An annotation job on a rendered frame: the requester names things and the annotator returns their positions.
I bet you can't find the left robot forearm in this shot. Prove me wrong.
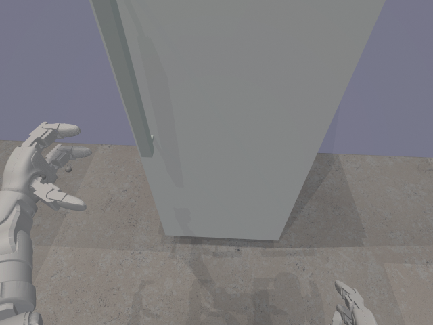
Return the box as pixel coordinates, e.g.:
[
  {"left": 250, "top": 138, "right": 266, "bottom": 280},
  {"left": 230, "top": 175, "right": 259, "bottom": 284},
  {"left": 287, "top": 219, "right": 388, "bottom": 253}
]
[{"left": 0, "top": 190, "right": 38, "bottom": 320}]

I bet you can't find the robot right hand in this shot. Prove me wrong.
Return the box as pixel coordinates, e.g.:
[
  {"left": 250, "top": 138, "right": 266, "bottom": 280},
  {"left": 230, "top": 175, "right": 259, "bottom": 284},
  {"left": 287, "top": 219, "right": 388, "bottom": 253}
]
[{"left": 329, "top": 280, "right": 378, "bottom": 325}]

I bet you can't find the left robot upper arm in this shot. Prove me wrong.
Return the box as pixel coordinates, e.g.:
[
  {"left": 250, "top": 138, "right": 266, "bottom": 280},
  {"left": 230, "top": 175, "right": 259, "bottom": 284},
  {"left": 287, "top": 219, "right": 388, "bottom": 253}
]
[{"left": 0, "top": 311, "right": 43, "bottom": 325}]

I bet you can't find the handle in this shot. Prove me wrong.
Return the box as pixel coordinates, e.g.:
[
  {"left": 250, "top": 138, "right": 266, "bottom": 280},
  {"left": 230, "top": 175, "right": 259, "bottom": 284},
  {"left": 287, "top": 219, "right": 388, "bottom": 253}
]
[{"left": 92, "top": 0, "right": 154, "bottom": 158}]

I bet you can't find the robot left hand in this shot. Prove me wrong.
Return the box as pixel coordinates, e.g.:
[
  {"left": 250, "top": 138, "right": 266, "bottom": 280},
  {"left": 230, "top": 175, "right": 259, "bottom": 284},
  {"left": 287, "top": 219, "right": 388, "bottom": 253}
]
[{"left": 1, "top": 122, "right": 92, "bottom": 211}]

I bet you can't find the fridge door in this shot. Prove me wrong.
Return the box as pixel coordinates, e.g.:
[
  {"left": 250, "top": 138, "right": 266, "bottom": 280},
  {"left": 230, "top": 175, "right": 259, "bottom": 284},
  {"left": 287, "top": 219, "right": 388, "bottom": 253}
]
[{"left": 89, "top": 0, "right": 386, "bottom": 240}]

